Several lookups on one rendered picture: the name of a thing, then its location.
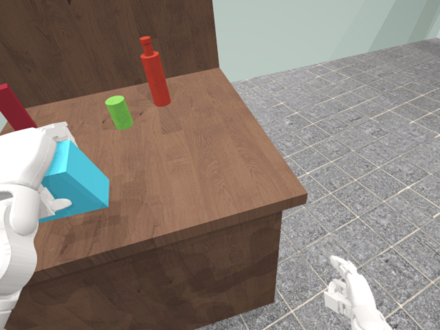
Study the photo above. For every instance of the table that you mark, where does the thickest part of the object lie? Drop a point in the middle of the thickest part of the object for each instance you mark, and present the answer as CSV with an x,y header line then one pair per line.
x,y
196,188

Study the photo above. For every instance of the robot right hand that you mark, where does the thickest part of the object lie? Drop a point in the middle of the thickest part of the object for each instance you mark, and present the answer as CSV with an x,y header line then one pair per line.
x,y
342,297

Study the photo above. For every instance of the sponge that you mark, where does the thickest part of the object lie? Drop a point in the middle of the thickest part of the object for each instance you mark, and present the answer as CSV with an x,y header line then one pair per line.
x,y
73,176

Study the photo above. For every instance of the robot right forearm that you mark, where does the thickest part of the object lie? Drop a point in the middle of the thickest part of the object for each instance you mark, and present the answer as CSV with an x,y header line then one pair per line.
x,y
365,317

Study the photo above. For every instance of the robot left forearm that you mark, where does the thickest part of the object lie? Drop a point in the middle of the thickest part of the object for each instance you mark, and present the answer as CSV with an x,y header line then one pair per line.
x,y
19,222

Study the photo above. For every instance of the robot left hand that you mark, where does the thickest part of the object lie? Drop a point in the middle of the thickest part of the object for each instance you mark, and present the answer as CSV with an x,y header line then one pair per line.
x,y
25,157

